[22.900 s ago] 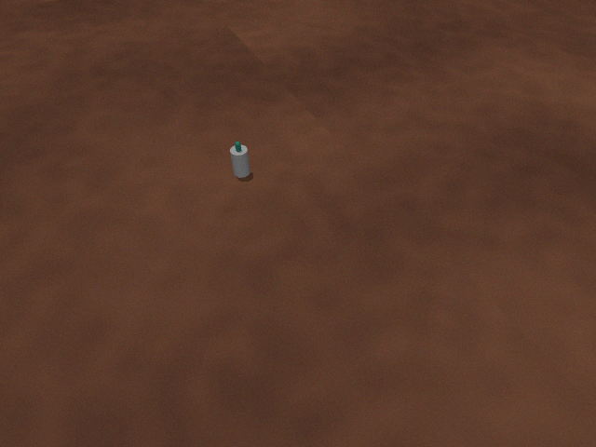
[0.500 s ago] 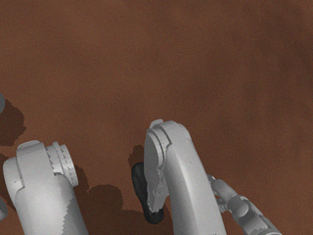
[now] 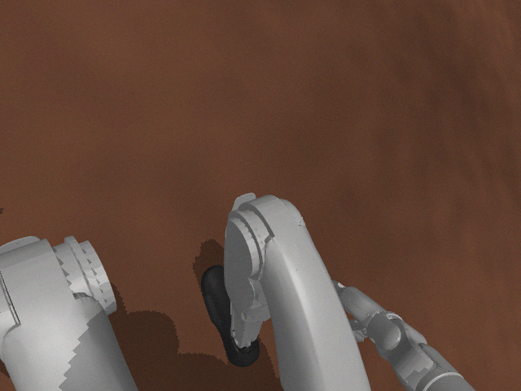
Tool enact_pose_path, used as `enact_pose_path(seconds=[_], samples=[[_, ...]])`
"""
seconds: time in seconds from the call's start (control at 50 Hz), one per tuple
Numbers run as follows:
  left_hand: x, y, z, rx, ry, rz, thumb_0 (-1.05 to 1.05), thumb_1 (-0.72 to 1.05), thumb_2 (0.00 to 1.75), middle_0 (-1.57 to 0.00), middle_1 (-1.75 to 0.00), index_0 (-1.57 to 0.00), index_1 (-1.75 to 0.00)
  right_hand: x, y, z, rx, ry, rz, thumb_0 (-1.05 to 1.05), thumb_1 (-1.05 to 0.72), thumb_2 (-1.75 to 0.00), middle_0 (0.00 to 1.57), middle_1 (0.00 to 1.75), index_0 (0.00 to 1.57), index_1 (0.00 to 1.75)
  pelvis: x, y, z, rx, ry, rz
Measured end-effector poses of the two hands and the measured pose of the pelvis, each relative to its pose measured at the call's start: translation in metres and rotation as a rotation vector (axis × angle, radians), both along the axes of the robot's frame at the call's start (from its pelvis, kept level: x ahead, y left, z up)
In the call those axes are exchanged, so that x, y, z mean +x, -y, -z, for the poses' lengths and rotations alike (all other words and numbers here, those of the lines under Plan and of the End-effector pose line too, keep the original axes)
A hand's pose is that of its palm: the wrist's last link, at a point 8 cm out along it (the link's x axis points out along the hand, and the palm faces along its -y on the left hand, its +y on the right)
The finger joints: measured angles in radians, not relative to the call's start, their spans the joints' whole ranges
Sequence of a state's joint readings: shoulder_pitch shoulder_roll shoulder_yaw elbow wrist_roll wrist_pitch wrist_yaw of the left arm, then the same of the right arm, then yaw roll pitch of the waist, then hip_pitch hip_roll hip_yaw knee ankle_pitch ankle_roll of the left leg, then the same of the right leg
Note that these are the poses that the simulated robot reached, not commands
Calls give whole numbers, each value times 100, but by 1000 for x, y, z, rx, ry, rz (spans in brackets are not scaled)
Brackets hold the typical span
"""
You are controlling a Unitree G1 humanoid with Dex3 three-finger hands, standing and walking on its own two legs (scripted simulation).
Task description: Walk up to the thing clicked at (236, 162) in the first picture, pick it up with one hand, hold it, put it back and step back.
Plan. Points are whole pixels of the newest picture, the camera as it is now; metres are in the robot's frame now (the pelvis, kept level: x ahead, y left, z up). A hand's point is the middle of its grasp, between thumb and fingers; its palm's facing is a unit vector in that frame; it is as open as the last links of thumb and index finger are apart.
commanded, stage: lower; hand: left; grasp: from the side
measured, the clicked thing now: out of the picture +0.44 +0.33 -0.16
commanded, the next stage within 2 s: loosen in 0.56 s
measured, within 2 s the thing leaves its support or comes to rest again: rests again in 0.54 s
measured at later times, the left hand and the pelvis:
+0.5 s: hand out of the picture +0.43 +0.34 -0.17, palm faces +0.53 -0.85 -0.01, open 11.8 cm; pelvis +0.00 +0.00 +0.00, yaw -1 degrees
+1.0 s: hand out of the picture +0.43 +0.34 -0.17, palm faces +0.52 -0.85 +0.01, open 13.4 cm; pelvis -0.01 +0.01 +0.00, yaw -2 degrees
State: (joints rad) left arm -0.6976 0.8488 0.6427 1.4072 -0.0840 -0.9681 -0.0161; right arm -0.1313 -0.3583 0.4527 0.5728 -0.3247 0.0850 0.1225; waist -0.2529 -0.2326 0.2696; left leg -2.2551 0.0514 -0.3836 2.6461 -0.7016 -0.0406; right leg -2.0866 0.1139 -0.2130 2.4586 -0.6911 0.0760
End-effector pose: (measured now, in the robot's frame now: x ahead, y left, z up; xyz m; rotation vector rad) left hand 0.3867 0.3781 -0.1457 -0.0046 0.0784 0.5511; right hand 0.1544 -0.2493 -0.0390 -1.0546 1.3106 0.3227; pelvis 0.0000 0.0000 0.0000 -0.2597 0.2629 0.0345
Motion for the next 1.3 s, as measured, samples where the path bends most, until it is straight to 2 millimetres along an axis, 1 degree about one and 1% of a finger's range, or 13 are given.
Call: enact_pose_path(seconds=[0.24,0.58,0.76,0.84,0.92,1.0,1.08,1.22,1.3], samples=[[1,-1,9,0,1,0,-2,-61,93,-67,-99,-68,-100,1,-5,-6,-23,-4,-32,0,-92,-90,20,30,20,30,-2,-3,1,-16,17,7],[1,1,20,-6,-2,-7,-2,-61,92,-67,-99,-68,-100,11,-11,-10,-42,4,-78,0,-91,-90,20,30,20,30,-2,-5,1,-29,32,17],[-1,1,24,-9,2,-5,-2,-61,91,-68,-96,-70,-98,14,-16,-12,-46,13,-97,0,-91,-90,20,30,20,30,-4,-7,2,-36,42,22],[-1,2,25,-13,10,-3,-2,-56,82,-71,-89,-73,-90,13,-18,-12,-47,9,-101,0,-92,-89,20,30,20,30,-4,-8,1,-40,45,23],[-1,2,24,-14,17,-4,-1,-53,66,-70,-77,-72,-77,12,-19,-14,-51,10,-102,0,-92,-89,20,30,21,30,-4,-8,1,-43,48,23],[0,2,23,-15,18,-2,-1,-55,48,-61,-62,-63,-61,11,-20,-15,-52,13,-104,0,-92,-89,20,30,21,30,-5,-9,1,-45,52,24],[0,1,22,-15,18,-1,-1,-58,34,-52,-48,-53,-47,10,-21,-16,-52,17,-105,0,-93,-89,21,30,21,30,-6,-9,1,-46,55,25],[0,2,22,-16,17,3,-1,-60,18,-35,-28,-36,-28,9,-21,-17,-53,20,-103,0,-92,-90,21,30,21,30,-7,-10,1,-48,57,27],[-2,2,23,-16,15,5,-1,-61,12,-25,-19,-26,-19,8,-21,-17,-54,18,-99,0,-92,-89,21,30,21,30,-7,-10,1,-49,59,28]])
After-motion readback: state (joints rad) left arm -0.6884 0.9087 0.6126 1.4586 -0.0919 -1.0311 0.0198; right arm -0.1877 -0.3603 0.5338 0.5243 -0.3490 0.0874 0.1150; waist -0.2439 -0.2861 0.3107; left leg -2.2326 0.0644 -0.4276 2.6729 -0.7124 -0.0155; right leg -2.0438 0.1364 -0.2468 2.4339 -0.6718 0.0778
